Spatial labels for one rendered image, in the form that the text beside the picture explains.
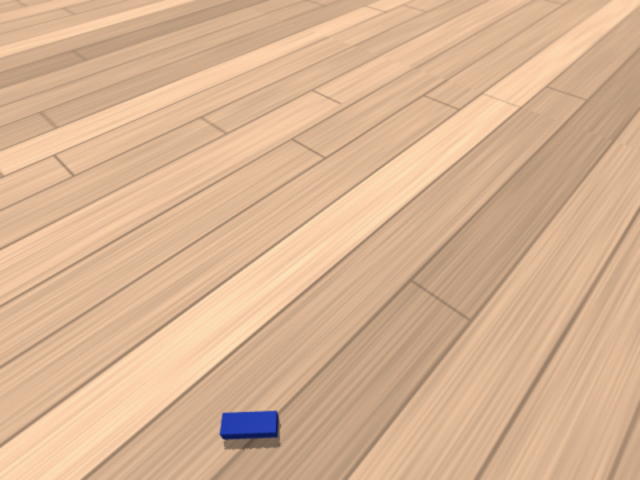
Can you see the carton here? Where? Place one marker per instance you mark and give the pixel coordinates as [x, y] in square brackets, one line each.
[245, 425]

